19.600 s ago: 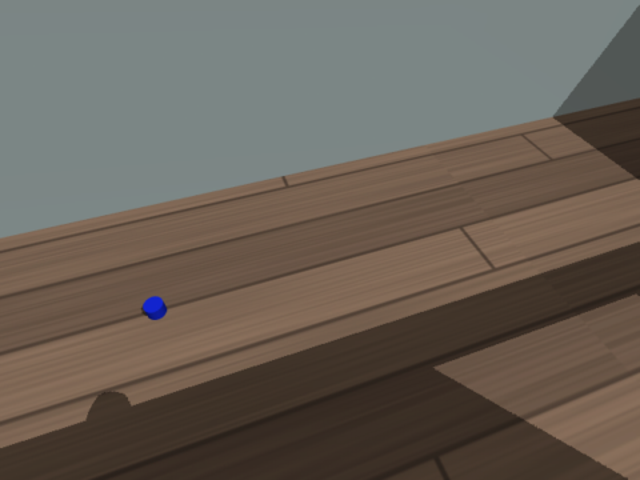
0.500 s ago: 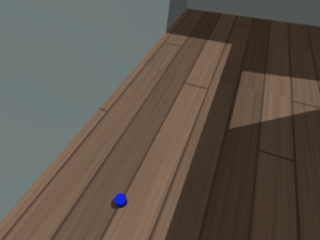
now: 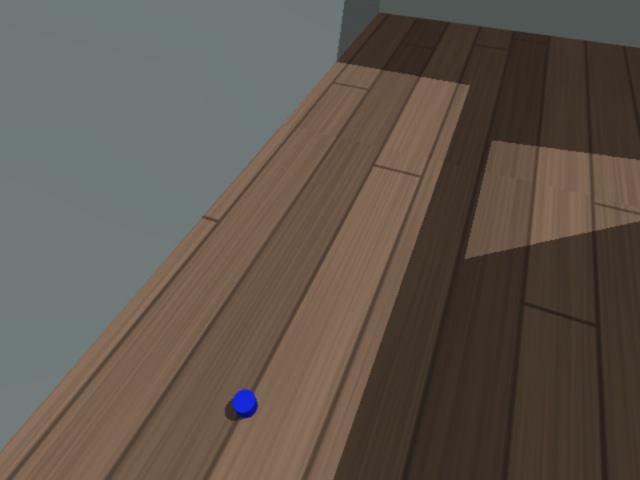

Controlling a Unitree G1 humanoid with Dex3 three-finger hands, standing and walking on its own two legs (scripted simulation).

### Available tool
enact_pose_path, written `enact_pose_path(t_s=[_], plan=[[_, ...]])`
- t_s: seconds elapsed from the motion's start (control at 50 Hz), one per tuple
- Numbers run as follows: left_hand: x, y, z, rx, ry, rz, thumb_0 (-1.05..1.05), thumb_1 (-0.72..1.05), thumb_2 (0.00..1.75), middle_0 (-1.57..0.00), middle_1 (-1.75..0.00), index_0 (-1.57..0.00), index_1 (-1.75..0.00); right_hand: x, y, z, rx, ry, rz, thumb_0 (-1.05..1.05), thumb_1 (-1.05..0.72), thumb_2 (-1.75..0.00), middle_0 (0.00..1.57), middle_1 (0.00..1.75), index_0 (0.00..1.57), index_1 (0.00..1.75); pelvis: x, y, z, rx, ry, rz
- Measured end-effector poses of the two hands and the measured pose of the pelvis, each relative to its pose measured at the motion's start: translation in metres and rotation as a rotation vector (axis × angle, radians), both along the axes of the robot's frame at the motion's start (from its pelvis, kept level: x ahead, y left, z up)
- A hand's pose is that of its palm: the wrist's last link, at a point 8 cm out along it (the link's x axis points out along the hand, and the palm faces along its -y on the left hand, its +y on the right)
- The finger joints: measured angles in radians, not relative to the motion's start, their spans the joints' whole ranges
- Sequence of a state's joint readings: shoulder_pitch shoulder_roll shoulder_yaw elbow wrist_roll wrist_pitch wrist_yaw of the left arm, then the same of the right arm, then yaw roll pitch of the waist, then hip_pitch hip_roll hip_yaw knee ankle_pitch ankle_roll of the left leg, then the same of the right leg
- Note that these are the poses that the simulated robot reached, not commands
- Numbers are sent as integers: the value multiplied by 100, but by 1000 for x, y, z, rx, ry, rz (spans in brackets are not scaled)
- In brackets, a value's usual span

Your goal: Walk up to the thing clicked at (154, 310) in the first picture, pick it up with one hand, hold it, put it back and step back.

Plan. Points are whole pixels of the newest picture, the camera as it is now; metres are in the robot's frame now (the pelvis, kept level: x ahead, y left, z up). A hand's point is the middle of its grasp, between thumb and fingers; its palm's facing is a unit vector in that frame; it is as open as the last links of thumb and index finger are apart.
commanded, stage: stand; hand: left
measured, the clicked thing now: (245, 403) +0.48 +0.26 -0.76
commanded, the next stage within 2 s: walk up in 1.26 s
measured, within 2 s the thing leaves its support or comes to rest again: neither
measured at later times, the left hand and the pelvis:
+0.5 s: hand out of the picture +0.08 +0.25 -0.16, palm faces -0.03 -0.94 -0.34, open 7.3 cm; pelvis +0.00 +0.00 +0.00, yaw +0 degrees
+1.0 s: hand out of the picture +0.07 +0.25 -0.16, palm faces -0.03 -0.94 -0.34, open 7.3 cm; pelvis +0.00 +0.00 +0.00, yaw +0 degrees
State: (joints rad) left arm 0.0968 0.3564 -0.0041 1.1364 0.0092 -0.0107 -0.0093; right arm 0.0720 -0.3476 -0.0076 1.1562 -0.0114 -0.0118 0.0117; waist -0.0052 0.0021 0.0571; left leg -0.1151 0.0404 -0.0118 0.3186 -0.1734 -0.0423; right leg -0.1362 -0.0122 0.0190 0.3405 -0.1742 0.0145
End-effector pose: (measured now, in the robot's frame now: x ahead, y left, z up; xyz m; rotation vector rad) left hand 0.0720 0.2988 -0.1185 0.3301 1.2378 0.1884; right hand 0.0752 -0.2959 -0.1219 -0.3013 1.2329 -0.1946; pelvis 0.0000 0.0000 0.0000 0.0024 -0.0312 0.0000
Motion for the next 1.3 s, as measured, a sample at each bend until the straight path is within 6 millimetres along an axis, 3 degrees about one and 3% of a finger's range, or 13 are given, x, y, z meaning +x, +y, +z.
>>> enact_pose_path(t_s=[0.24, 1.0, 1.3], plan=[[3, -2, -1, -2, -4, 8, 0, 91, 90, -20, -30, -21, -30, 8, -3, 2, -7, -9, 0, 0, -90, -90, 20, 30, 20, 30, 4, -1, 0, -1, -5, 1], [-4, -2, -2, -5, 5, 7, 0, 91, 90, -20, -30, -21, -30, -14, -4, 1, -13, 33, -9, 0, -90, -90, 20, 30, 20, 30, 2, -1, 0, -3, -4, 3], [0, 1, -1, -6, 0, 4, 0, 91, 90, -20, -30, -21, -30, -7, -1, 1, -12, 22, -3, 0, -90, -90, 20, 30, 20, 30, 6, 2, 0, -3, -4, -2]])
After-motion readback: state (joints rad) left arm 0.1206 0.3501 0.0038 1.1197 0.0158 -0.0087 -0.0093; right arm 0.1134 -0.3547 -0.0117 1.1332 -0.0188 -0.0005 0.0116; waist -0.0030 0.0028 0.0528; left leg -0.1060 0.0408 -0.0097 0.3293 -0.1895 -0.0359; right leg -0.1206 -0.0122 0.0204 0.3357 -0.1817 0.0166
